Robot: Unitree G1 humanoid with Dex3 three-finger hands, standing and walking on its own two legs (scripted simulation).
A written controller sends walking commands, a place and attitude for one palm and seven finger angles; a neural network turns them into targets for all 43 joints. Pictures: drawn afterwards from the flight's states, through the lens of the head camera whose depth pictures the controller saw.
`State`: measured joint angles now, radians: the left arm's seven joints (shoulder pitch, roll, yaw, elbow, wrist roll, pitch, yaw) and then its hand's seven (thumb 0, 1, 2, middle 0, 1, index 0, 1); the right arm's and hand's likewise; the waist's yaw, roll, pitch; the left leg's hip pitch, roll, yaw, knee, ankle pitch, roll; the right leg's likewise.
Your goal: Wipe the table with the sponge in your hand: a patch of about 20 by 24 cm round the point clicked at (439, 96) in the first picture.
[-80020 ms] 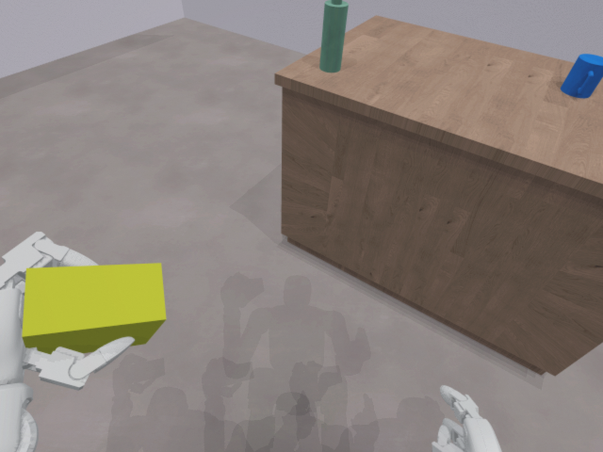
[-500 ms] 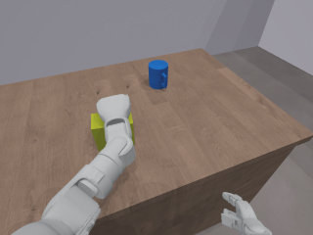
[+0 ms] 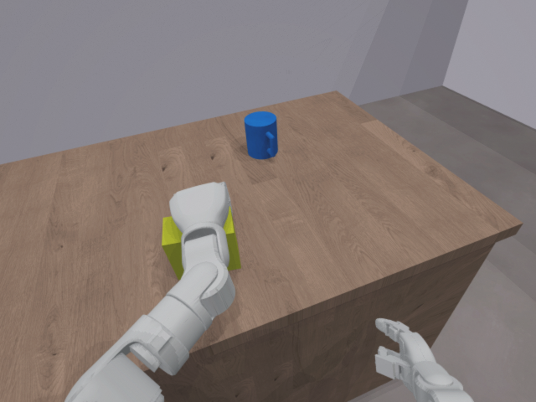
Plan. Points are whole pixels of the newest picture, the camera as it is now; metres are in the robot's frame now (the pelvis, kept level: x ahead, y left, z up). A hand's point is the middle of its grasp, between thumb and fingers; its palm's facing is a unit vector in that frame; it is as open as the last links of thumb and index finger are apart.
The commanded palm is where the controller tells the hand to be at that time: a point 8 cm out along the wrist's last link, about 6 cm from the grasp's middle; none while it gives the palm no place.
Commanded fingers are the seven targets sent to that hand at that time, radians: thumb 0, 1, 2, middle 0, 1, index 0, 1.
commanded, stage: wipe back along the third lane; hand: left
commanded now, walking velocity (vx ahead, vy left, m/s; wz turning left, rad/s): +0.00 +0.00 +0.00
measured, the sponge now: (205, 250) +0.35 +0.16 +0.05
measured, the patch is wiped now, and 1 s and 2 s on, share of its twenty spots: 1.00 1.00 1.00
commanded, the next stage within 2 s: slide back across to the middle lane in 0.38 s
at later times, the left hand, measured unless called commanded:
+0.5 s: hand (222, 251) +0.31 +0.11 +0.10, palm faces +0.13 -0.16 -0.98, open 9.9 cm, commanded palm +0.25 +0.11 +0.14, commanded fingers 0.00 0.10 1.30 -1.20 -1.60 -1.20 -1.60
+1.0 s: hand (185, 266) +0.27 +0.15 +0.12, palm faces +0.17 -0.31 -0.94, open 9.8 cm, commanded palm +0.22 +0.16 +0.17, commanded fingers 0.00 0.10 1.30 -1.20 -1.60 -1.20 -1.60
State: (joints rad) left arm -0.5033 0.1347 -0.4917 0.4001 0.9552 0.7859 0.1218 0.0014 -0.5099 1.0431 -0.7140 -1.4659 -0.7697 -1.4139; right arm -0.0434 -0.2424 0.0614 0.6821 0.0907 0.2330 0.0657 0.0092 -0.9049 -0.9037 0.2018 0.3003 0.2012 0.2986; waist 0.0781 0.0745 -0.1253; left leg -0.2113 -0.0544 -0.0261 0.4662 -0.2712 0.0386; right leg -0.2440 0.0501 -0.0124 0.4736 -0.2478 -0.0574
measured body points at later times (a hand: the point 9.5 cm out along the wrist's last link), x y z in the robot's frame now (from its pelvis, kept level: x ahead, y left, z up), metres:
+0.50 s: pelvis -0.01 -0.03 +0.00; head -0.06 -0.08 +0.44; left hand +0.29 +0.12 +0.16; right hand +0.24 -0.23 -0.07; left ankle -0.02 +0.10 -0.74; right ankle +0.00 -0.08 -0.74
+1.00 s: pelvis -0.01 -0.03 +0.00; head -0.06 -0.07 +0.45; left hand +0.25 +0.17 +0.17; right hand +0.24 -0.24 -0.06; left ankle -0.02 +0.10 -0.74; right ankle +0.00 -0.08 -0.74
